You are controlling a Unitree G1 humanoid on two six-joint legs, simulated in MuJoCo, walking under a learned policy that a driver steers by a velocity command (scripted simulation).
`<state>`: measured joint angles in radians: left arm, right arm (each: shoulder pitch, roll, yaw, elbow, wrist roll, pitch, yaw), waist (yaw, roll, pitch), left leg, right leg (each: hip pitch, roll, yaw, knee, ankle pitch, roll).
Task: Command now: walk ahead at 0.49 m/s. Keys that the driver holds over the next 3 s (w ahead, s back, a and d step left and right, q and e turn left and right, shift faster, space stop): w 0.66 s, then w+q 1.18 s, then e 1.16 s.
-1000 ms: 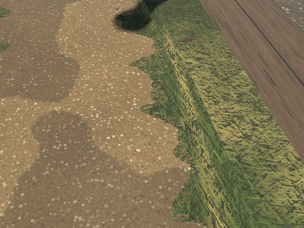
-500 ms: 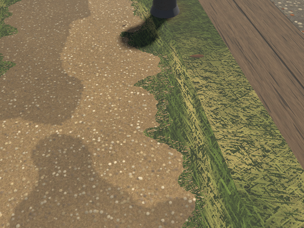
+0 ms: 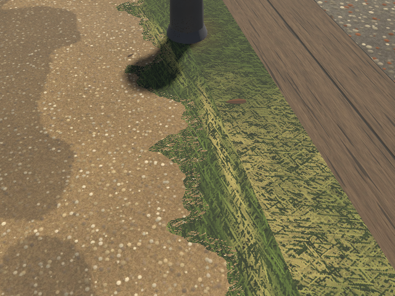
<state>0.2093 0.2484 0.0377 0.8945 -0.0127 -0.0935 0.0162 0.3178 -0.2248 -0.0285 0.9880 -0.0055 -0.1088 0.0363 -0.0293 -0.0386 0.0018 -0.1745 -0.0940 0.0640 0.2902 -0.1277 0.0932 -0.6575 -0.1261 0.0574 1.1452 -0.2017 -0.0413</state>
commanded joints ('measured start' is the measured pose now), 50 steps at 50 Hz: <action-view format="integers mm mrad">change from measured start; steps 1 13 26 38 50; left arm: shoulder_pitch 34 -200 81 226 27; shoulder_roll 46 76 108 137 140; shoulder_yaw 14 15 32 43 41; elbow -43 -140 -11 78 -63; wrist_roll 13 -9 18 5 11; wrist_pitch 4 -29 -32 2 -58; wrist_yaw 7 -49 -42 -6 -4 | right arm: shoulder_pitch -38 99 -45 -394 -118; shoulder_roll -129 -187 -91 -68 -133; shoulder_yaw -20 -39 -29 -15 -57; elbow -53 -2 -97 -217 -197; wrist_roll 1 26 15 31 7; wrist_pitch -18 32 31 17 19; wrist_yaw -20 -42 -43 2 -1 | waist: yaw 46 1 8 98 28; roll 77 114 -14 -19 50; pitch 55 50 0 92 -67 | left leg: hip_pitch -103 201 -513 -568 73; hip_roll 279 350 241 187 290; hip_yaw -208 -187 -121 -73 -453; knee -205 -22 762 288 -56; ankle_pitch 81 208 -19 173 87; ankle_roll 170 87 -60 -29 185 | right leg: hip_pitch -28 115 509 743 5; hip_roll -43 66 -95 -135 7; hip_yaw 1 -67 97 -44 27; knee -137 -644 -1011 -994 41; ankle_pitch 157 117 305 272 -95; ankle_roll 27 -24 -195 -135 10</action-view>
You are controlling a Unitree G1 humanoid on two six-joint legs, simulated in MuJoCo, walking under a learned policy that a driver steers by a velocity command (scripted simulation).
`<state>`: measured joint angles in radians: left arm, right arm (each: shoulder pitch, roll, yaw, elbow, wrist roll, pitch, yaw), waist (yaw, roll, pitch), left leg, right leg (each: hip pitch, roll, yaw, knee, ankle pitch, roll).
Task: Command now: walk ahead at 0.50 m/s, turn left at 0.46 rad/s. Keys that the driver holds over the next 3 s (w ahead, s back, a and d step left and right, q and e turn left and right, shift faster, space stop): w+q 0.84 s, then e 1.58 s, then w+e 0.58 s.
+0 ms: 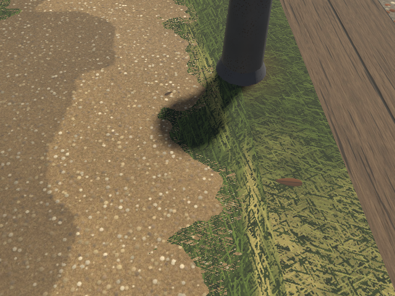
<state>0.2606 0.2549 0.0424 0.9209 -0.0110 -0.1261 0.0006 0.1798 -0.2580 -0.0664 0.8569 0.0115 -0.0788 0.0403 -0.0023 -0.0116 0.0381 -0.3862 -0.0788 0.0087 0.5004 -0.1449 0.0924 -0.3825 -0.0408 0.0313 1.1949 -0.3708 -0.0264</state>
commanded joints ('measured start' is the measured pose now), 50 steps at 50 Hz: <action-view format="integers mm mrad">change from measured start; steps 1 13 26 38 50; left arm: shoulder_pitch -15 -352 -68 15 16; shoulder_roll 121 76 90 185 169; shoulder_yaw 39 27 36 66 26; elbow -96 -238 -188 -116 -107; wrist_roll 16 6 25 5 -39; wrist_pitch -11 -5 7 21 32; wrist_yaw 15 -3 -7 5 -9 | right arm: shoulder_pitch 11 211 127 -133 119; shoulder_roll -93 -151 -120 -49 -166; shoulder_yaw -17 -34 -30 -5 -34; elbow -72 -41 -144 -272 -218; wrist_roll -9 16 14 12 -19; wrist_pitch -10 9 30 34 23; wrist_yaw -7 -58 -48 0 -18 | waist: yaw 21 -79 17 81 -72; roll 43 99 -66 -43 67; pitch -95 -21 -44 17 -287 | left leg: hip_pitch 227 208 -308 -316 538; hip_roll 251 199 178 180 421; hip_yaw -369 -339 -148 -23 -296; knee -286 -244 699 235 -49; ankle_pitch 125 72 -178 182 750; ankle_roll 186 122 -61 -68 235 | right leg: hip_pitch -226 -166 301 362 -297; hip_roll -84 28 -227 -212 -48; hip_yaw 52 38 254 -124 57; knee -51 -680 -977 -1037 86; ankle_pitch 83 460 237 480 -202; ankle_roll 5 58 -139 -130 57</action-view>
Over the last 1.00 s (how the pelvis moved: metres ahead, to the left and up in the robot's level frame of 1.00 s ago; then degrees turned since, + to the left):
0.55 -0.01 -0.01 9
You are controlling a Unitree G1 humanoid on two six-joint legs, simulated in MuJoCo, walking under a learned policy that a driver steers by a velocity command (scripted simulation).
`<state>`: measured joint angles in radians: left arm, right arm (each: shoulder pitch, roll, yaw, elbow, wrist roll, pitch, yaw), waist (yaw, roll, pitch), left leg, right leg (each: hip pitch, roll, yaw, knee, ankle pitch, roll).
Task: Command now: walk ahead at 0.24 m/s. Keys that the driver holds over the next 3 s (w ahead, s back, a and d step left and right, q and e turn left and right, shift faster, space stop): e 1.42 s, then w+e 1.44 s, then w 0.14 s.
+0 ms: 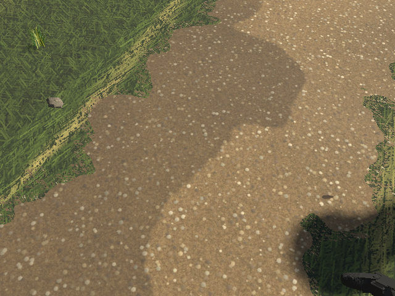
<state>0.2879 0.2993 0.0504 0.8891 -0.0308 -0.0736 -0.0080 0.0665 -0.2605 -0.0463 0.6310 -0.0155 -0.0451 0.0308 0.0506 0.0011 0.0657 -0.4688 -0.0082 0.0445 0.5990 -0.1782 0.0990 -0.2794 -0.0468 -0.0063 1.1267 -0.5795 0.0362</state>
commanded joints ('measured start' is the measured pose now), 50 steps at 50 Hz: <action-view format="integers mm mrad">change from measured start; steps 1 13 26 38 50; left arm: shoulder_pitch -32 -103 -1 -146 -68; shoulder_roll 117 51 204 192 204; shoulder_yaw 23 32 85 82 97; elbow -65 -137 -228 -281 -277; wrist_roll -2 20 48 21 13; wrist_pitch -6 86 64 98 113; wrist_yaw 9 17 6 52 38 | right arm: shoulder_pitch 164 59 -15 -10 -26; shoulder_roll -123 -143 -133 -108 -147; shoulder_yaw -43 -52 -54 -46 -56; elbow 10 96 67 87 51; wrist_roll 14 -5 17 18 -6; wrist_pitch -13 2 25 43 19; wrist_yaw -9 -68 -48 -65 -56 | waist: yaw -90 -49 20 -41 1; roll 41 86 -149 -150 117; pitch -229 -116 -289 -195 -100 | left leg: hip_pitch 487 317 -217 14 296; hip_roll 307 297 18 -26 301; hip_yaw -267 22 -97 -116 -340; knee -196 -366 654 179 -294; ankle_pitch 676 400 -487 -163 197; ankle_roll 184 145 -159 -189 110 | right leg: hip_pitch -371 -246 373 93 -327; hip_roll -66 -68 -311 -135 84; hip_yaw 82 28 422 354 159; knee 89 -269 -711 -755 80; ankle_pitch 67 387 1198 719 77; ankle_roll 2 27 -404 -264 12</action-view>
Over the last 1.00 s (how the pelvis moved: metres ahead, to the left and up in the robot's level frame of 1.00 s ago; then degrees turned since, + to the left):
0.49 0.11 -0.01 31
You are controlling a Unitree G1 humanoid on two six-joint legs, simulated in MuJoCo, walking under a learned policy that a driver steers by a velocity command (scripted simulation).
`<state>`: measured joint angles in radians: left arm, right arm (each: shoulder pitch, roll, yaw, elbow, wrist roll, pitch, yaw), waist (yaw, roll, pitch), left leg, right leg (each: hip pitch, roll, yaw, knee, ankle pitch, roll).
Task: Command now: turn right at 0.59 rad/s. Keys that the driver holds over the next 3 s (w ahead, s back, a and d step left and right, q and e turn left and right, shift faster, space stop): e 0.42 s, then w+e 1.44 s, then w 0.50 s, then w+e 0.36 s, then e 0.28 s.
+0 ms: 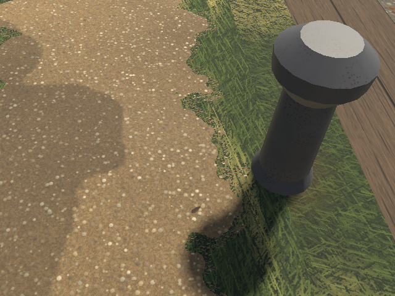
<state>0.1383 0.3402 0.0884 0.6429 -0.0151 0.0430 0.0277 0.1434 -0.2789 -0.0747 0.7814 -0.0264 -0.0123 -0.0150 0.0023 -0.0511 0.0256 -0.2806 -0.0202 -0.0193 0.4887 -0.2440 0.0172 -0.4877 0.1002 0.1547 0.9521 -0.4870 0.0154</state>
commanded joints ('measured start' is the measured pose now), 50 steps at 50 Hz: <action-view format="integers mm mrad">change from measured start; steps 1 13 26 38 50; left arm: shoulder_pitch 78 2 87 140 62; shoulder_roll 141 63 111 139 31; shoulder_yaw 54 19 19 23 -9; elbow -30 -125 -113 -76 -114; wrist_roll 2 -6 8 -8 -12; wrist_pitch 6 16 -57 -63 -82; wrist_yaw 4 -38 -9 -17 -38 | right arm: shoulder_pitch -107 -14 -64 -83 138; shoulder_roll -118 -215 -150 -133 -129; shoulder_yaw -23 -55 -43 -32 -23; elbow -100 -91 -119 -124 -61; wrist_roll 19 36 32 56 16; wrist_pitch -12 18 -12 -100 -97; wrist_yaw -15 -10 7 44 6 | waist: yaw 35 -39 9 7 -52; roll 171 245 -105 -94 155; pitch -45 -92 -70 -25 33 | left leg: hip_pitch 120 199 -395 -42 248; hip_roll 288 335 60 -9 262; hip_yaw -229 -16 -37 -38 -144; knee -182 -140 522 3 -332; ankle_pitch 262 392 -29 15 75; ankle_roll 179 189 -57 -29 138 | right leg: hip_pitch -147 77 376 226 -347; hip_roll -68 -129 -292 -238 -182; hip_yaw -11 -205 246 349 -41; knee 289 -226 -745 -661 199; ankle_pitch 39 109 9 -11 282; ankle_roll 49 41 -245 -225 0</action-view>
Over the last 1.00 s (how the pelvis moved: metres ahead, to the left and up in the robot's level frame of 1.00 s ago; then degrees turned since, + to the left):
0.14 -0.01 0.01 -33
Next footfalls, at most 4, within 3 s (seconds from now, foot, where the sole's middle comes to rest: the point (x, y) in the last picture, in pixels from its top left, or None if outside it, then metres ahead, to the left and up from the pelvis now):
0.34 right None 0.01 -0.15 -0.77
0.80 left None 0.19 0.02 -0.77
1.30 right None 0.30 -0.40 -0.77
1.78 left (341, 253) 0.63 -0.52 -0.77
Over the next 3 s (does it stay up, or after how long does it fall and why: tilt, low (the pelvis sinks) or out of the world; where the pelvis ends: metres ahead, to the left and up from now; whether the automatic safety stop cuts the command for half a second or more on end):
stays up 0.63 -1.02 0.01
